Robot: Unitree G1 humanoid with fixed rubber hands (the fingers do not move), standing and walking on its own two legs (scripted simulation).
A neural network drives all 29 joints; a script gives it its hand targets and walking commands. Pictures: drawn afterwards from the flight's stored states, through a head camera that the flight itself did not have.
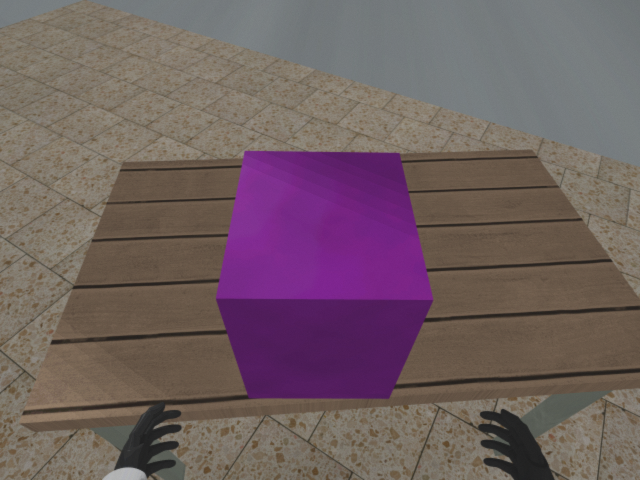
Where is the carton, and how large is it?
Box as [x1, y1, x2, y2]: [216, 151, 432, 398]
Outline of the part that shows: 245,151 216,294 216,300 248,396 307,398 388,398 432,301 430,287 399,153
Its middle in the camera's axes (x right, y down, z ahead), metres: +0.00 +0.05 +0.56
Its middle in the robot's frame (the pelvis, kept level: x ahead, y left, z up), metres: +0.37 +0.03 +0.02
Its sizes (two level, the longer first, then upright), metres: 0.236 0.211 0.275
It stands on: a table, 0.66 m high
